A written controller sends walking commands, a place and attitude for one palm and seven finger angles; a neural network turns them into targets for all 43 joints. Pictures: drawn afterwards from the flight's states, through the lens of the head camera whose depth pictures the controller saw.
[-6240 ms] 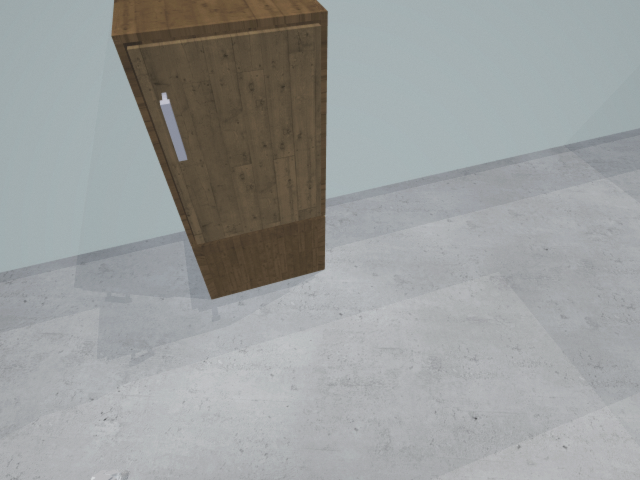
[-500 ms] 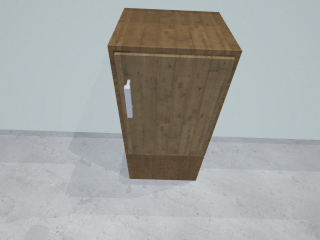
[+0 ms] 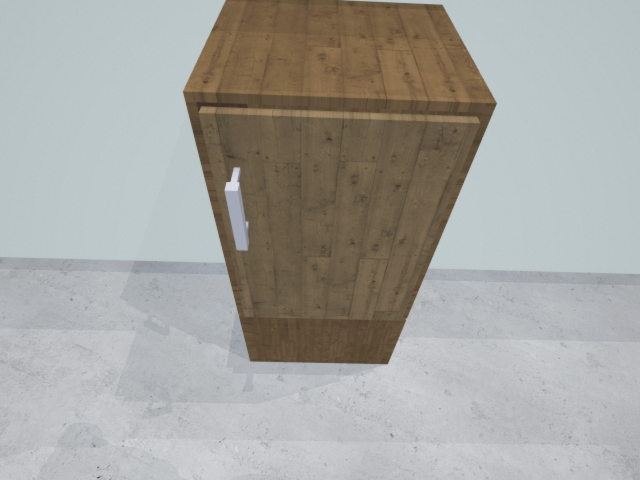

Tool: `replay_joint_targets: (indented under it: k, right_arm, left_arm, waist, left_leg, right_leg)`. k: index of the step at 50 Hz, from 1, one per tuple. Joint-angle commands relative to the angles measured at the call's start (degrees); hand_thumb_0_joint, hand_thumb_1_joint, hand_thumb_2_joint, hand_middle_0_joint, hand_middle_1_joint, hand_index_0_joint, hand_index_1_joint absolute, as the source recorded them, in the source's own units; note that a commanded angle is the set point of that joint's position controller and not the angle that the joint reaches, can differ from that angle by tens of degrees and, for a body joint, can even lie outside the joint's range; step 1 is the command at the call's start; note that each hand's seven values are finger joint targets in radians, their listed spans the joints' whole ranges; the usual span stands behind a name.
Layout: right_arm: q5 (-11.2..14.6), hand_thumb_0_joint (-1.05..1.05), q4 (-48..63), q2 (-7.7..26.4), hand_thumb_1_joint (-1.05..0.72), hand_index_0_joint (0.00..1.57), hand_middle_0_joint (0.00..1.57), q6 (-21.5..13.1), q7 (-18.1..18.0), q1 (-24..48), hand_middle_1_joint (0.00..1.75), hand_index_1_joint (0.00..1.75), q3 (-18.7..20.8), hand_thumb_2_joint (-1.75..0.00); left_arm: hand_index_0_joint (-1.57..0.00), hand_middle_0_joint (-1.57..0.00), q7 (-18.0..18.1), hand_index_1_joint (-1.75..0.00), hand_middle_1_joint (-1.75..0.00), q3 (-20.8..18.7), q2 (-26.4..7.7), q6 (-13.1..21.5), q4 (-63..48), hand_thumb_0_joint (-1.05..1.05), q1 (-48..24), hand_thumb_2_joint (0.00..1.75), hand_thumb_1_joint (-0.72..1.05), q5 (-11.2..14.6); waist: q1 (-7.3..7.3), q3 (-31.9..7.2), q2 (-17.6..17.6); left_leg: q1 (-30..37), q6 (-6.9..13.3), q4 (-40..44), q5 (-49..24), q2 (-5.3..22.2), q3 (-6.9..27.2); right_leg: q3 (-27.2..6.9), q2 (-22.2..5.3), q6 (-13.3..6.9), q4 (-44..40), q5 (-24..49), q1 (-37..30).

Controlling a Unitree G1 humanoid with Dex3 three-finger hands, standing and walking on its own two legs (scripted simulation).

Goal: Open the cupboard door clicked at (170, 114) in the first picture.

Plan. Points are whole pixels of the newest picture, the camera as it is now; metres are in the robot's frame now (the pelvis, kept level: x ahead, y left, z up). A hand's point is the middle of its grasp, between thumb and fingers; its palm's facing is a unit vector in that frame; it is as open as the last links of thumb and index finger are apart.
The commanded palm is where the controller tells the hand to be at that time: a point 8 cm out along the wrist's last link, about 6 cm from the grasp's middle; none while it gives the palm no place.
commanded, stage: come to a stop and stand still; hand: left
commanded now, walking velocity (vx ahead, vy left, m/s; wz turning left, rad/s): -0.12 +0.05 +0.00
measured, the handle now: (239, 210) +0.53 +0.17 -0.01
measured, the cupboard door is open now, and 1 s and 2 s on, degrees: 0 0 0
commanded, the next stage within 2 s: look again from close up in 1.44 s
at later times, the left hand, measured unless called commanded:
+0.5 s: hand out of the picture -0.01 +0.20 -0.16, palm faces +0.02 -0.97 -0.23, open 7.4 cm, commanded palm none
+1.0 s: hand out of the picture -0.06 +0.14 -0.17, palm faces +0.04 -0.99 -0.17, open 7.3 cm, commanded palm none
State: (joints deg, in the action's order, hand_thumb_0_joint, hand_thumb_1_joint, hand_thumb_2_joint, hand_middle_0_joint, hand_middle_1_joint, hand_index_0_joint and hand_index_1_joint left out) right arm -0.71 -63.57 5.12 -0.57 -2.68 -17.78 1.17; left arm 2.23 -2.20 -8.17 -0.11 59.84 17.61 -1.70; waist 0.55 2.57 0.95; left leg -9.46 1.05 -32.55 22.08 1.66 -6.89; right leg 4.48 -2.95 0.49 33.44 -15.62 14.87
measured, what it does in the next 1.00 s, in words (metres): stands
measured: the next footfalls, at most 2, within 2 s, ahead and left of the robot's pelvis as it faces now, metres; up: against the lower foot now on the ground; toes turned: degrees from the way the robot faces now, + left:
none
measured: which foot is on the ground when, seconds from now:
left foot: down 0.00-1.00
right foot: down 0.00-1.00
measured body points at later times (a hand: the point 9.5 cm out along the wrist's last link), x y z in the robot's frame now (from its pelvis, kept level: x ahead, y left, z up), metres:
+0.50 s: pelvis -0.05 +0.01 +0.00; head -0.06 +0.00 +0.45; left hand -0.01 +0.25 -0.14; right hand +0.01 -0.22 -0.15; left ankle -0.05 +0.10 -0.73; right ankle +0.00 -0.13 -0.73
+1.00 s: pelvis -0.05 -0.01 +0.01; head -0.04 -0.02 +0.46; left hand -0.06 +0.20 -0.15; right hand -0.08 -0.22 -0.15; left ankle -0.05 +0.10 -0.73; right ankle +0.00 -0.13 -0.73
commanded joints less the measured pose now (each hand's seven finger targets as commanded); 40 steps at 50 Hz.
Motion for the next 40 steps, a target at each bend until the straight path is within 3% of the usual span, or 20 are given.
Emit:
replay_joint_targets:
  k: [1,3,5,7,8,9,10,11,12,13,14,15,16,17,19,21,22,31,35,40]
  right_arm:
    - [0.76,0.0,1.85,5.27,-0.9,0.2,0.2,0.8,-0.4,-4.4,0.3,0.3,2.5,-0.9]
    - [0.86,0.0,2.45,4.38,-0.9,0.2,0.2,1.13,0.02,-3.63,0.3,0.3,2.46,-0.9]
    - [0.77,0.0,2.78,4.33,-0.9,0.2,0.2,1.39,0.35,-3.06,0.3,0.3,2.39,-0.9]
    - [0.34,0.0,2.68,6.39,-0.9,0.2,0.2,1.15,0.44,-3.45,0.3,0.3,2.51,-0.9]
    - [-0.04,0.0,2.73,7.47,-0.9,0.2,0.2,0.63,0.47,-2.76,0.3,0.3,2.46,-0.9]
    - [-0.13,0.0,3.03,8.36,-0.9,0.2,0.2,0.45,0.51,-0.81,0.3,0.3,2.36,-0.9]
    - [-0.12,0.0,3.43,8.87,-0.9,0.2,0.2,0.37,0.55,1.19,0.3,0.3,2.24,-0.9]
    - [-0.12,0.0,3.77,9.18,-0.9,0.2,0.2,0.32,0.63,2.09,0.3,0.3,2.13,-0.9]
    - [1.11,0.0,8.29,13.08,-0.9,0.2,0.2,-0.58,0.77,5.05,0.3,0.3,2.23,-0.9]
    - [0.58,0.0,10.1,11.83,-0.9,0.2,0.2,-0.66,1.08,4.3,0.3,0.3,1.58,-0.9]
    - [0.07,0.0,9.59,9.91,-0.9,0.2,0.2,-0.87,1.22,-1.49,0.3,0.3,1.8,-0.9]
    - [-0.15,0.0,9.61,10.65,-0.9,0.2,0.2,-0.72,0.98,-1.89,0.3,0.3,1.72,-0.9]
    - [-0.2,0.0,10.19,11.17,-0.9,0.2,0.2,-0.57,0.83,-0.77,0.3,0.3,1.77,-0.9]
    - [-0.27,0.0,11.05,11.5,-0.9,0.2,0.2,-0.35,0.84,0.92,0.3,0.3,1.68,-0.9]
    - [-0.44,0.0,12.33,11.83,-0.9,0.2,0.2,-0.19,1.07,2.7,0.3,0.3,1.41,-0.9]
    - [-0.53,0.0,13.02,12.44,-0.9,0.2,0.2,0.1,1.5,3.32,0.3,0.3,1.47,-0.9]
    - [-0.6,0.0,13.2,12.82,-0.9,0.2,0.2,0.24,1.69,3.48,0.3,0.3,1.56,-0.9]
    - [-0.51,0.0,10.34,11.08,-0.9,0.2,0.2,0.14,1.84,-1.7,0.3,0.3,0.8,-0.9]
    - [-0.38,0.0,8.32,10.28,-0.9,0.2,0.2,-0.2,1.78,-2.96,0.3,0.3,0.37,-0.9]
    - [-0.14,0.0,5.49,8.84,-0.9,0.2,0.2,-0.6,1.64,-4.82,0.3,0.3,-0.3,-0.9]
  left_arm:
    - [-0.2,-0.2,0.65,-0.3,-0.3,-1.15,-6.75,0.35,-1.98,0.0,6.44,0.9,0.9,0.5]
    - [-0.2,-0.2,0.92,-0.3,-0.3,-1.22,-7.43,0.36,-2.62,0.0,4.43,0.9,0.9,0.55]
    - [-0.2,-0.2,1.02,-0.3,-0.3,-1.25,-7.77,0.02,-3.73,0.0,1.3,0.9,0.9,0.53]
    - [-0.2,-0.2,0.73,-0.3,-0.3,-1.18,-6.9,-0.33,-5.03,0.0,-1.28,0.9,0.9,0.8]
    - [-0.2,-0.2,0.68,-0.3,-0.3,-0.94,-5.51,-0.58,-5.49,0.0,-1.99,0.9,0.9,0.84]
    - [-0.2,-0.2,0.68,-0.3,-0.3,-0.62,-4.74,-0.81,-5.45,0.0,-2.74,0.9,0.9,0.71]
    - [-0.2,-0.2,0.63,-0.3,-0.3,-0.42,-4.31,-0.98,-4.86,0.0,-2.17,0.9,0.9,0.63]
    - [-0.2,-0.2,0.51,-0.3,-0.3,-0.33,-4.33,-1.06,-4.39,0.0,-1.64,0.9,0.9,0.54]
    - [-0.2,-0.2,2.48,-0.3,-0.3,0.13,-8.06,-0.45,-2.05,0.0,2.78,0.9,0.9,0.73]
    - [-0.2,-0.2,1.93,-0.3,-0.3,-0.28,-10.02,0.79,-3.04,0.0,1.72,0.9,0.9,0.37]
    - [-0.2,-0.2,1.47,-0.3,-0.3,-0.38,-9.57,0.99,-4.4,0.0,0.1,0.9,0.9,0.56]
    - [-0.2,-0.2,1.11,-0.3,-0.3,-0.01,-8.55,0.65,-5.34,0.0,-1.68,0.9,0.9,0.71]
    - [-0.2,-0.2,0.77,-0.3,-0.3,0.25,-7.47,0.03,-5.72,0.0,-2.71,0.9,0.9,0.63]
    - [-0.2,-0.2,0.41,-0.3,-0.3,0.47,-6.92,-0.48,-6.11,0.0,-2.97,0.9,0.9,0.62]
    - [-0.2,-0.2,-0.17,-0.3,-0.3,0.74,-6.52,-1.06,-5.89,0.0,-2.66,0.9,0.9,0.33]
    - [-0.2,-0.2,-0.5,-0.3,-0.3,0.83,-6.69,-1.19,-5.81,0.0,-1.43,0.9,0.9,0.17]
    - [-0.2,-0.2,-0.58,-0.3,-0.3,0.88,-6.78,-1.09,-5.75,0.0,-0.52,0.9,0.9,0.1]
    - [-0.2,-0.2,-0.69,-0.3,-0.3,0.86,-7.31,0.52,-4.89,0.0,1.22,0.9,0.9,0.34]
    - [-0.2,-0.2,-0.68,-0.3,-0.3,1.0,-6.94,0.85,-3.45,0.0,2.36,0.9,0.9,0.49]
    - [-0.2,-0.2,-0.54,-0.3,-0.3,1.27,-6.23,1.4,-1.38,0.0,3.04,0.9,0.9,0.8]
  waist:
    - [-0.44,-3.47,6.48]
    - [-0.43,-4.99,7.89]
    - [-0.01,-4.09,7.63]
    - [0.52,-3.58,1.57]
    - [0.01,-3.31,-5.6]
    - [-0.59,-1.85,-7.77]
    - [-1.48,-0.47,-7.72]
    - [-1.81,0.13,-5.98]
    - [-2.32,-3.3,-5.8]
    - [-1.26,-4.61,-4.9]
    - [0.87,-10.42,-4.05]
    - [0.6,-10.85,-2.96]
    - [0.3,-7.15,-4.85]
    - [-0.43,-3.0,-6.42]
    - [-1.01,3.53,-4.44]
    - [-1.27,6.53,-2.69]
    - [-1.33,6.75,-2.95]
    - [0.48,2.83,2.32]
    - [0.3,2.69,0.29]
    - [0.27,1.66,1.73]
  left_leg:
    - [-4.71,-1.34,-3.22,-17.24,2.42,2.26]
    - [-5.99,-1.77,-4.89,-7.19,1.23,2.44]
    - [-4.66,-1.72,-0.24,-5.76,1.44,3.1]
    - [1.35,-0.69,5.14,-23.34,4.79,5.14]
    - [1.04,0.71,8.41,-31.51,7.64,7.99]
    - [-1.64,2.14,10.36,-34.4,9.19,9.24]
    - [-3.84,2.91,11.26,-32.02,9.55,9.24]
    - [-5.09,2.76,11.61,-28.27,9.15,8.92]
    - [-1.67,0.25,0.29,-42.11,9.28,6.14]
    - [-3.08,-1.32,-1.68,-37.07,5.78,4.41]
    - [-1.31,-1.79,1.74,-29.66,4.92,5.66]
    - [-0.29,-0.65,2.99,-30.22,6.06,6.94]
    - [-1.66,0.27,6.11,-28.96,7.34,8.33]
    - [-4.87,1.24,9.14,-22.27,8.03,9.52]
    - [-11.12,1.99,13.36,-7.91,7.76,10.64]
    - [-15.95,1.93,17.19,8.74,6.58,11.37]
    - [-16.48,1.92,17.78,11.3,6.0,11.14]
    - [-8.59,1.65,13.31,4.85,3.33,8.13]
    - [-8.65,1.52,13.89,3.71,3.49,8.37]
    - [-7.33,0.99,12.58,-1.56,3.15,7.19]
  right_leg:
    - [-8.49,-11.05,-6.39,-3.55,49.45,-7.81]
    - [-8.93,-13.08,-8.55,-4.45,51.7,-9.39]
    - [-8.93,-12.68,-8.56,-4.96,44.13,-6.91]
    - [-5.91,-7.67,-4.85,-3.51,29.1,-1.73]
    - [-3.59,-4.22,-2.37,-1.91,21.25,-2.08]
    - [-1.86,-2.24,-0.74,-1.12,13.61,-3.44]
    - [-1.74,-1.63,-0.33,-1.63,8.28,-4.53]
    - [-2.02,-1.7,-0.35,-2.89,7.74,-5.3]
    - [-5.33,-5.03,-1.66,-3.45,21.66,-2.26]
    - [-4.17,-6.88,-2.94,-2.9,31.22,-5.45]
    - [-5.29,-7.22,-4.34,1.47,27.89,-6.53]
    - [-3.82,-5.63,-3.71,1.77,21.84,-5.22]
    - [-2.48,-3.46,-2.88,0.8,12.03,-2.45]
    - [-1.89,-1.98,-2.25,-0.89,3.64,-1.04]
    - [-1.95,-1.24,-1.83,-2.29,-0.06,-0.26]
    - [-2.7,-1.11,-1.97,-3.97,-1.16,-0.71]
    - [-2.86,-0.88,-1.93,-4.52,-1.71,-0.61]
    - [-7.66,-3.53,-2.27,-12.66,-9.37,4.08]
    - [-7.49,-3.58,-2.21,-12.95,-8.03,3.33]
    - [-7.76,-4.44,-2.46,-13.71,-5.76,1.58]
